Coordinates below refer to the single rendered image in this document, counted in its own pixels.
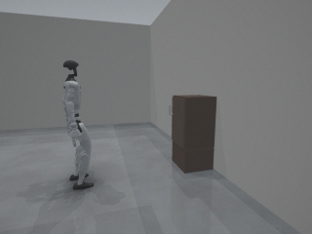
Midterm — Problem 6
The right robot hand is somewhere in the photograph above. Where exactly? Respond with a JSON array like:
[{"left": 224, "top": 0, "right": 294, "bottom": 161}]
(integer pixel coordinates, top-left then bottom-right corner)
[{"left": 71, "top": 129, "right": 83, "bottom": 147}]

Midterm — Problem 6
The robot left shin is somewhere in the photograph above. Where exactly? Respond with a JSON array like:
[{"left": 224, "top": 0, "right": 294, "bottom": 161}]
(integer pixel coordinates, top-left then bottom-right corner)
[{"left": 74, "top": 152, "right": 80, "bottom": 176}]

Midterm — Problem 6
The right robot upper arm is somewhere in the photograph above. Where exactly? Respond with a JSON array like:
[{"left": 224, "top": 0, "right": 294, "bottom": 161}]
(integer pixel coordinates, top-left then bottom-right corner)
[{"left": 65, "top": 81, "right": 78, "bottom": 107}]

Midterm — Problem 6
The robot left forearm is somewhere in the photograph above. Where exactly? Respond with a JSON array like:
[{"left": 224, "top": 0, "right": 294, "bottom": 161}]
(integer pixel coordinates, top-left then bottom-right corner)
[{"left": 63, "top": 104, "right": 69, "bottom": 123}]

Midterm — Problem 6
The robot right forearm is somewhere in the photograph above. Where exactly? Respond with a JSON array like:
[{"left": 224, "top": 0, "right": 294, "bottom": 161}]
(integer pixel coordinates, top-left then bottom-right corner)
[{"left": 66, "top": 101, "right": 78, "bottom": 130}]

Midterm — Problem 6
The left robot upper arm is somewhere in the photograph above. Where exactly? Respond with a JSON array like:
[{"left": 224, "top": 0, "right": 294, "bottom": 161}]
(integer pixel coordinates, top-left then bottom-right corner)
[{"left": 62, "top": 93, "right": 66, "bottom": 104}]

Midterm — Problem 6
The cupboard door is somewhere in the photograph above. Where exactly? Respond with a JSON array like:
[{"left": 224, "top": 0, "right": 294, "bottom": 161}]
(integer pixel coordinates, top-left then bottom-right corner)
[{"left": 172, "top": 97, "right": 186, "bottom": 148}]

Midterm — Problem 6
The humanoid robot torso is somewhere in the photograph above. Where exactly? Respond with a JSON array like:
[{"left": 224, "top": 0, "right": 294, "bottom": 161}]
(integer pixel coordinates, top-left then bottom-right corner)
[{"left": 63, "top": 79, "right": 82, "bottom": 127}]

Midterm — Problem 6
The left robot hand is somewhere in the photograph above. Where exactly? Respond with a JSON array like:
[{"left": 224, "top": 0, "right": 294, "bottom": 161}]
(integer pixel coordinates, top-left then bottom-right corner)
[{"left": 66, "top": 122, "right": 72, "bottom": 137}]

